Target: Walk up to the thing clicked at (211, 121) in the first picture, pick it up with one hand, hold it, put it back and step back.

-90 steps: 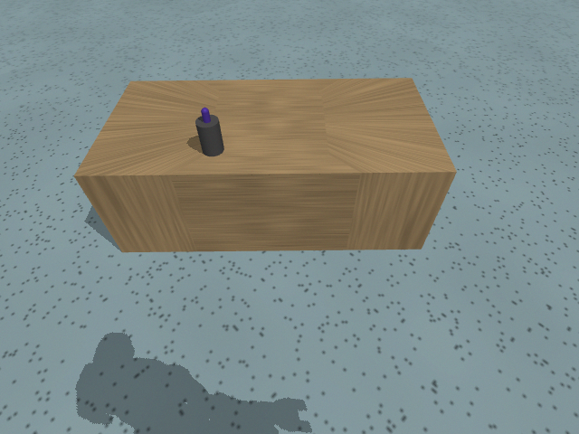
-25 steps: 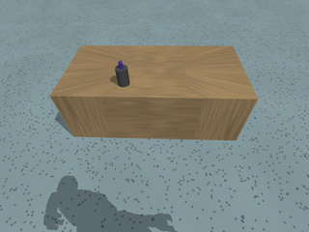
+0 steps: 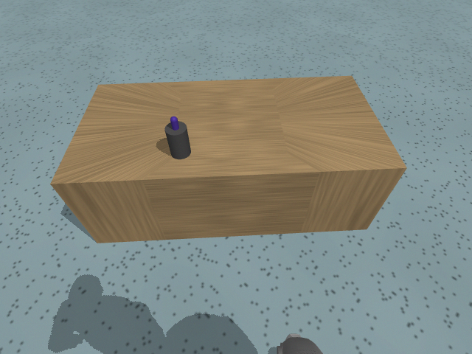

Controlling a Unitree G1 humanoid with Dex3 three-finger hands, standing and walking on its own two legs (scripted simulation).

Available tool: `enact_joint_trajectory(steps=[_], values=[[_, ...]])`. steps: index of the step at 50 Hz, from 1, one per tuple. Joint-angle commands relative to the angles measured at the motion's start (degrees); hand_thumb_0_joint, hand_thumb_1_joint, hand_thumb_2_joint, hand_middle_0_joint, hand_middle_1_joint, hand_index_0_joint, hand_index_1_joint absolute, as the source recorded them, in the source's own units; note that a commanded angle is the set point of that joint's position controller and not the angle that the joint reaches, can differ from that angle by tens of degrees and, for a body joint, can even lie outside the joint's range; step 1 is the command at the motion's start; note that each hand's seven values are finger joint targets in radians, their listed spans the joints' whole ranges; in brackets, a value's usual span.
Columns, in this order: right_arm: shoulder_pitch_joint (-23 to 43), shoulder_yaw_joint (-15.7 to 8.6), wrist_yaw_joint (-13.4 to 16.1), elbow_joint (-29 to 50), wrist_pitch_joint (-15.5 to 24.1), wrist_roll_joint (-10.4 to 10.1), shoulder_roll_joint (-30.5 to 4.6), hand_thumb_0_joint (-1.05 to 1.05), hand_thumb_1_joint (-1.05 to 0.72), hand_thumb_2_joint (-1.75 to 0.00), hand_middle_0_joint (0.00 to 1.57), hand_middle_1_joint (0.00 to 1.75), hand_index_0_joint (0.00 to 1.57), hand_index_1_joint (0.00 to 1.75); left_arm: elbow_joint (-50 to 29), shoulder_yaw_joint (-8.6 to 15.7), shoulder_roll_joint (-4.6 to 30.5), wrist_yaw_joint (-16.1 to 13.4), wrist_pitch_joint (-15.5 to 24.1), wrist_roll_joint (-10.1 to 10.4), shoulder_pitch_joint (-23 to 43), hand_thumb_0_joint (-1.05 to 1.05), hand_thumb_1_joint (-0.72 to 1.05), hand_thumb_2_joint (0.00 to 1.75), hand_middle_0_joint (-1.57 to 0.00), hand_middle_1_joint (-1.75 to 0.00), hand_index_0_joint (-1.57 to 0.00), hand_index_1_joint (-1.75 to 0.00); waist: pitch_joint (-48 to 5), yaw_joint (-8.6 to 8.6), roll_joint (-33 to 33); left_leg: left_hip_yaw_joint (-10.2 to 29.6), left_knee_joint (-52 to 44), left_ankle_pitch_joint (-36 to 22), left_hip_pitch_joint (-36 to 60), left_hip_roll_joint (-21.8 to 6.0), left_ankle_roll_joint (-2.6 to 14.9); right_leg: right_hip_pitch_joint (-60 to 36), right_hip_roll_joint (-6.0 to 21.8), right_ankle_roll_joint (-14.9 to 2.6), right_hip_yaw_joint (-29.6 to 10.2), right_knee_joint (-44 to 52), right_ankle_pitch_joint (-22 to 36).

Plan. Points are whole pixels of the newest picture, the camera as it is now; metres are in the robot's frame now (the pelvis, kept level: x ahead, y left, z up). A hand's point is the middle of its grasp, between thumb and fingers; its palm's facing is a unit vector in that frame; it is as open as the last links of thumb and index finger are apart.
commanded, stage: walk up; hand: left
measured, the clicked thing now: (177, 135) +0.87 +0.23 -0.24
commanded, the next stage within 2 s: none
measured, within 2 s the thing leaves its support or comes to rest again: neither
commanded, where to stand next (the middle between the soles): +0.42 +0.03 m, yaw +0 degrees
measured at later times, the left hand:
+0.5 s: hand (98, 314) +0.23 +0.29 -0.14, palm faces -0.02 -0.92 -0.39, open 7.4 cm
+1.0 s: hand (122, 228) +0.43 +0.30 -0.15, palm faces -0.08 -0.91 -0.41, open 7.4 cm
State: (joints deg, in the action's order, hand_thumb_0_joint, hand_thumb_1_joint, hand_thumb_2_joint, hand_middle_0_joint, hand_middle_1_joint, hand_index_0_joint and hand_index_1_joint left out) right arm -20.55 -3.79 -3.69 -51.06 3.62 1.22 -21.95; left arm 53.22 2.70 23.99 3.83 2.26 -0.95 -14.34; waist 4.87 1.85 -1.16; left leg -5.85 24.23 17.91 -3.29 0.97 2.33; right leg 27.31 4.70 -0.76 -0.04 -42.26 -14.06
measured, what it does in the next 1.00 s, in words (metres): walks ahead: right foot, then left foot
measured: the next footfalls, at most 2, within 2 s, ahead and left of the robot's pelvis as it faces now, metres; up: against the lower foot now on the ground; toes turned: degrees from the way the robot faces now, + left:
right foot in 0.10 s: +0.20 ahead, -0.13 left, +0.00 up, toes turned -4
left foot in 0.54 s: +0.35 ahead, +0.16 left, +0.00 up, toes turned +4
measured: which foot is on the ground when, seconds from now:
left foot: down 0.00-0.14, up 0.16-0.52, down 0.54-1.00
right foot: up 0.00-0.08, down 0.10-0.56, up 0.58-0.96, down 0.98-1.00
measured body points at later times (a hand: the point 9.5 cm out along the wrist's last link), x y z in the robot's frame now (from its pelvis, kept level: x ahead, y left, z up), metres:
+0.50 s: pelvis +0.20 +0.01 -0.01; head +0.22 +0.01 +0.44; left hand +0.23 +0.34 -0.11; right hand +0.29 -0.31 -0.11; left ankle +0.30 +0.16 -0.73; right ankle +0.16 -0.13 -0.74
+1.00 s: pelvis +0.34 +0.03 -0.02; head +0.38 +0.02 +0.43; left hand +0.44 +0.34 -0.12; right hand +0.37 -0.28 -0.14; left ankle +0.31 +0.16 -0.74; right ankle +0.42 -0.08 -0.74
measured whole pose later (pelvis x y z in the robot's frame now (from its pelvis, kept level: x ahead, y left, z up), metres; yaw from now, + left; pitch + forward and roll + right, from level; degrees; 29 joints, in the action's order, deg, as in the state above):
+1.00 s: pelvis +0.34 +0.03 -0.02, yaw -2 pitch -2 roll +0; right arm -18.2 -1.8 -0.5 -48.1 1.7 -0.4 -23.1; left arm 49.9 2.2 22.0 0.6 2.5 -0.7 -12.2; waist 8.1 1.2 1.4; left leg -4.6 39.8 23.5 -12.8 -2.8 0.4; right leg 21.7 0.8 -1.6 1.9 -35.2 -11.2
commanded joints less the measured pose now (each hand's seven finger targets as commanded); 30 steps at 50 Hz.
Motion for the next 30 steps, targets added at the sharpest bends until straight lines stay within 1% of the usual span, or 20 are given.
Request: enact_joint_trajectory(steps=[1,3,5,6,7,8,9,10,12,14,16,18,22,24,25,26,27,28,29,30], values=[[1.42,-4.28,1.22,6.51,1.50,-0.90,-15.49,0.00,-0.90,-0.90,0.20,0.30,0.20,0.30,-6.16,3.24,9.07,0.02,2.14,0.19,3.19,0.00,0.90,0.90,-0.20,-0.30,-0.20,-0.30,1.85,-0.43,6.98,9.85,-7.53,-12.32,-6.79,-14.67,8.79,-5.86,-1.12,-1.18,2.37,7.50,5.77],[1.40,-4.15,1.42,7.32,1.01,-0.93,-15.08,0.00,-0.90,-0.90,0.20,0.30,0.20,0.30,-5.79,3.59,8.95,-0.38,2.46,0.21,0.90,0.00,0.90,0.90,-0.20,-0.30,-0.20,-0.30,-0.55,-1.67,5.22,8.53,-1.95,-17.14,-7.15,-13.81,7.84,-12.03,-2.64,-1.59,4.14,9.63,6.39],[1.11,-3.16,1.50,8.29,0.64,-1.11,-12.71,0.00,-0.90,-0.90,0.20,0.30,0.20,0.30,-3.99,4.75,10.92,-1.38,3.12,0.08,-7.42,0.00,0.90,0.90,-0.20,-0.30,-0.20,-0.30,-6.96,-6.19,-1.80,4.04,14.96,-23.41,-9.87,-9.21,5.15,-26.12,-4.98,-3.12,4.80,13.90,4.50],[-1.06,-2.19,1.61,9.19,0.76,-1.21,-10.08,0.00,-0.90,-0.90,0.20,0.30,0.20,0.30,-3.51,6.22,14.62,-2.09,3.63,-0.16,-13.23,0.00,0.90,0.90,-0.20,-0.30,-0.20,-0.30,-11.34,-8.51,-10.51,1.74,30.88,-15.37,-17.55,-4.85,2.71,-34.81,3.11,-6.11,-7.61,17.70,0.49],[-3.43,-1.37,1.56,9.78,0.43,-1.22,-8.35,0.00,-0.90,-0.90,0.20,0.30,0.20,0.30,-4.64,6.77,18.57,-2.59,3.91,0.23,-14.42,0.00,0.90,0.90,-0.20,-0.30,-0.20,-0.30,-12.27,-7.43,-16.12,2.86,39.84,11.72,-30.34,1.77,0.43,-40.35,18.18,-11.60,-33.57,23.85,-3.08],[-1.57,-2.68,2.21,8.42,-0.15,-0.82,-14.43,0.00,-0.90,-0.90,0.20,0.30,0.20,0.30,-5.40,6.78,19.41,-2.61,3.63,0.85,-11.40,0.00,0.90,0.90,-0.20,-0.30,-0.20,-0.30,-9.77,-7.32,-10.74,7.48,44.36,14.63,-32.58,-0.99,0.43,-36.16,21.67,-17.31,-40.64,24.84,-4.60],[0.05,-2.97,2.58,7.77,-0.17,-0.66,-15.21,0.00,-0.90,-0.90,0.20,0.30,0.20,0.30,-6.34,6.43,18.04,-2.84,3.42,1.44,-9.26,0.00,0.90,0.90,-0.20,-0.30,-0.20,-0.30,-6.61,-7.01,-7.32,9.74,45.95,13.41,-32.90,-2.78,0.08,-31.37,20.90,-18.18,-37.38,25.68,-2.96],[1.38,-2.86,2.44,7.15,-0.07,-1.17,-14.40,0.00,-0.90,-0.90,0.20,0.30,0.20,0.30,-6.75,5.90,16.18,-3.02,3.47,1.72,-7.78,0.00,0.90,0.90,-0.20,-0.30,-0.20,-0.30,-3.69,-6.28,-3.77,11.96,46.15,9.97,-32.17,-3.73,0.02,-27.31,18.04,-16.32,-29.00,25.61,2.98],[-1.48,-2.34,1.76,6.11,-0.55,-1.67,-12.14,0.00,-0.90,-0.90,0.20,0.30,0.20,0.30,-7.68,4.90,13.78,-3.28,3.82,1.62,-4.78,0.00,0.90,0.90,-0.20,-0.30,-0.20,-0.30,-2.54,-3.16,-5.04,11.24,41.50,4.95,-27.70,-4.40,-0.06,-21.45,11.44,-11.85,-15.70,24.25,10.62],[-2.53,-2.41,1.08,6.02,-1.09,-1.07,-11.20,0.00,-0.90,-0.90,0.20,0.30,0.20,0.30,-8.43,4.50,13.20,-3.14,4.20,1.11,-3.91,0.00,0.90,0.90,-0.20,-0.30,-0.20,-0.30,-1.96,-2.30,-6.53,9.12,38.29,1.21,-24.50,-3.71,-0.95,-16.88,8.55,-11.63,-9.69,24.49,13.95],[-0.27,-2.60,0.42,6.76,-1.26,-0.83,-10.80,0.00,-0.90,-0.90,0.20,0.30,0.20,0.30,-9.59,4.62,13.44,-2.97,4.45,0.66,-3.87,0.00,0.90,0.90,-0.20,-0.30,-0.20,-0.30,-1.21,-2.48,-6.93,7.40,30.83,0.07,-25.85,-4.58,-2.33,-17.16,8.44,-12.32,-6.40,24.62,15.42],[2.29,-2.94,0.07,7.59,-1.20,-0.44,-10.39,0.00,-0.90,-0.90,0.20,0.30,0.20,0.30,-10.08,4.84,14.28,-2.86,4.45,0.41,-3.84,0.00,0.90,0.90,-0.20,-0.30,-0.20,-0.30,0.07,-2.98,-7.80,5.89,24.19,-1.07,-24.95,-5.61,-3.25,-14.92,8.67,-12.45,-4.96,25.50,10.68],[6.52,-3.68,-0.55,8.56,-0.03,-0.21,-10.93,0.00,-0.90,-0.90,0.20,0.30,0.20,0.30,-10.80,4.79,15.62,-2.44,4.17,0.15,-4.15,0.00,0.90,0.90,-0.20,-0.30,-0.20,-0.30,-0.98,-3.89,-7.95,4.70,13.43,-6.77,-16.43,-6.15,-2.66,-10.49,9.38,-11.10,-4.98,23.49,2.45],[4.84,-4.11,-0.56,7.69,0.29,0.00,-11.25,0.00,-0.90,-0.90,0.20,0.30,0.20,0.30,-10.67,4.83,16.20,-2.27,3.65,0.30,-3.33,0.00,0.90,0.90,-0.20,-0.30,-0.20,-0.30,-2.08,-2.07,-7.15,2.27,10.44,-7.17,-11.27,-4.70,-1.81,-8.63,9.21,-10.26,-4.82,20.97,-2.42],[1.10,-4.53,-0.36,6.56,0.46,0.17,-11.77,0.00,-0.90,-0.90,0.20,0.30,0.20,0.30,-11.16,4.69,16.11,-2.26,3.47,0.11,-1.47,0.00,0.90,0.90,-0.20,-0.30,-0.20,-0.30,-3.33,0.68,-5.93,2.25,9.20,-7.47,-5.55,-4.42,-1.40,-5.46,9.28,-9.33,-5.06,17.81,-4.67],[-3.71,-5.23,0.10,4.77,0.76,0.29,-13.80,0.00,-0.90,-0.90,0.20,0.30,0.20,0.30,-11.59,3.99,13.94,-2.34,3.28,-0.18,-1.71,0.00,0.90,0.90,-0.20,-0.30,-0.20,-0.30,-5.66,2.85,-0.52,2.12,9.06,-4.05,1.33,-2.87,-0.79,-2.58,6.80,-7.96,-3.35,9.62,-3.41],[-8.49,-6.08,0.75,3.58,1.28,0.53,-16.58,0.00,-0.90,-0.90,0.20,0.30,0.20,0.30,-11.48,2.89,10.67,-2.42,3.11,-0.09,-4.73,0.00,0.90,0.90,-0.20,-0.30,-0.20,-0.30,-8.27,5.20,10.64,8.76,2.36,5.32,7.38,-6.01,1.36,1.10,2.03,-6.11,1.05,-7.17,-0.47],[-9.06,-6.75,1.33,4.69,1.73,1.12,-20.66,0.00,-0.90,-0.90,0.20,0.30,0.20,0.30,-11.62,1.50,5.28,-2.34,2.93,0.57,-8.29,0.00,0.90,0.90,-0.20,-0.30,-0.20,-0.30,-7.59,3.44,23.45,33.14,-4.72,12.51,9.86,-19.41,5.49,12.31,-6.30,-2.21,1.79,-21.82,-16.06],[-5.73,-6.66,1.41,6.61,1.78,-0.64,-22.01,0.00,-0.90,-0.90,0.20,0.30,0.20,0.30,-10.11,2.89,11.12,-3.31,2.33,0.52,-9.24,0.00,0.90,0.90,-0.20,-0.30,-0.20,-0.30,-6.87,2.33,14.66,44.88,-10.60,16.29,5.46,-25.91,10.81,12.86,-5.84,-2.64,-2.30,-26.05,-17.83],[-3.22,-6.63,1.39,6.74,1.53,-1.39,-21.86,0.00,-0.90,-0.90,0.20,0.30,0.20,0.30,-9.27,3.32,14.08,-3.85,2.08,0.15,-7.07,0.00,0.90,0.90,-0.20,-0.30,-0.20,-0.30,-2.46,1.49,12.25,44.80,-10.39,16.12,-0.35,-27.22,13.31,12.66,-2.90,-3.20,-4.73,-28.36,-17.39]])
